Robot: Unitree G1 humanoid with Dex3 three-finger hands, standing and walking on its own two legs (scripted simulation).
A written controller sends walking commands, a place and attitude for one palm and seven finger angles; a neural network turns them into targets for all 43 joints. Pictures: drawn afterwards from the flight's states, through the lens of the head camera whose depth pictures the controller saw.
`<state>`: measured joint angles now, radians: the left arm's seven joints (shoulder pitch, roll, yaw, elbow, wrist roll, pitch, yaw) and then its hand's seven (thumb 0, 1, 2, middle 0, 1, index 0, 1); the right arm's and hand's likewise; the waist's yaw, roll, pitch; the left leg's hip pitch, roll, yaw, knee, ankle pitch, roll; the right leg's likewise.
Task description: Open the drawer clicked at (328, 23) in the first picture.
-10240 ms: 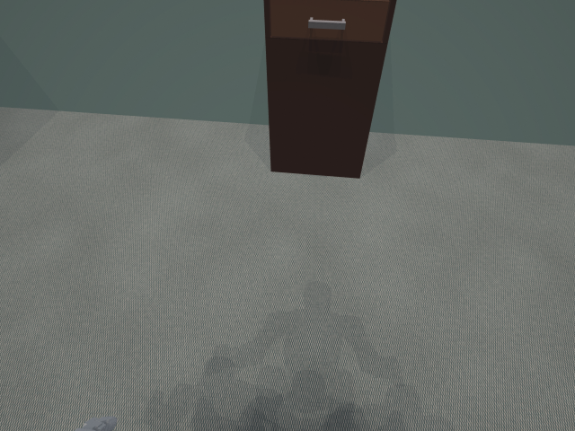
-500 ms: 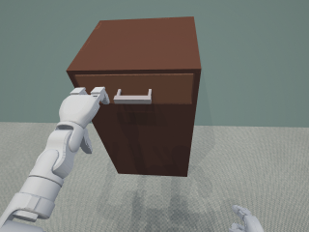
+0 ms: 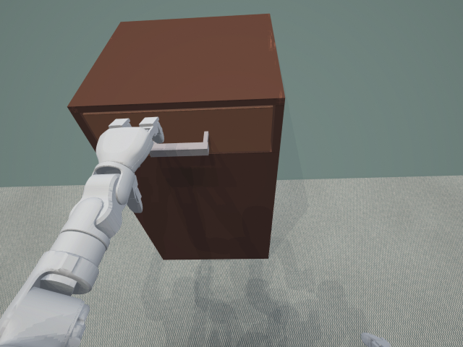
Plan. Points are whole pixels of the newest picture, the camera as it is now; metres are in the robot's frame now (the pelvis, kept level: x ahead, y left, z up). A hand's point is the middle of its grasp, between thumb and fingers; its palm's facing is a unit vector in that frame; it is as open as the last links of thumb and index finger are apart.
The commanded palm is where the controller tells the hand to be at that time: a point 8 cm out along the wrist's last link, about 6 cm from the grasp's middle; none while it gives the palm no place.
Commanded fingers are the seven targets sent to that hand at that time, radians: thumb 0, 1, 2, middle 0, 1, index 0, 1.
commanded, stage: move the hooked fingers above the handle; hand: left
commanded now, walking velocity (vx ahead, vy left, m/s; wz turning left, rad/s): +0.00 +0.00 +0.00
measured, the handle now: (180, 143) +0.55 +0.16 +0.01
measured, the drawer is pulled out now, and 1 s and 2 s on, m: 0.00 0.00 0.00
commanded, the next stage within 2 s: lower the fingers behind the handle in 1.30 s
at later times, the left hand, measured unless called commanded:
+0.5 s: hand (166, 145) +0.48 +0.17 +0.07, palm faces -0.03 -0.03 -1.00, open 13.8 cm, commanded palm +0.47 +0.17 +0.13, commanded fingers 0.00 -0.50 0.30 -0.30 -1.20 -0.30 -1.20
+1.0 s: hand (170, 139) +0.50 +0.16 +0.07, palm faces -0.03 -0.03 -1.00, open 13.7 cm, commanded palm +0.49 +0.17 +0.12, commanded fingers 0.00 -0.50 0.30 -0.30 -1.20 -0.30 -1.20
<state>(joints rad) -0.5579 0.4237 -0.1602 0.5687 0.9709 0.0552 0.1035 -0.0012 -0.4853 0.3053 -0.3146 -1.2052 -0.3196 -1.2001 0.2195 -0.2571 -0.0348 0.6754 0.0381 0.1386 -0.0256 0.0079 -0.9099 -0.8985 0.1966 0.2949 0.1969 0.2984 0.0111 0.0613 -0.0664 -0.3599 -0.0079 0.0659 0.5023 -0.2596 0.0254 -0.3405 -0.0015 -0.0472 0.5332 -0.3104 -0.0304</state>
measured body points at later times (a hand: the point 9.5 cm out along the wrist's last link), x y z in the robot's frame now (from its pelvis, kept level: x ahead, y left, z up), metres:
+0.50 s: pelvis +0.01 +0.00 -0.01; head +0.06 -0.02 +0.44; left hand +0.48 +0.17 +0.12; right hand +0.04 -0.26 -0.15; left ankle -0.01 +0.11 -0.73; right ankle -0.03 -0.10 -0.73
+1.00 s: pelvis +0.00 +0.01 -0.01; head +0.07 -0.01 +0.43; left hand +0.50 +0.16 +0.12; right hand +0.00 -0.26 -0.15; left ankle -0.01 +0.11 -0.73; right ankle -0.03 -0.10 -0.73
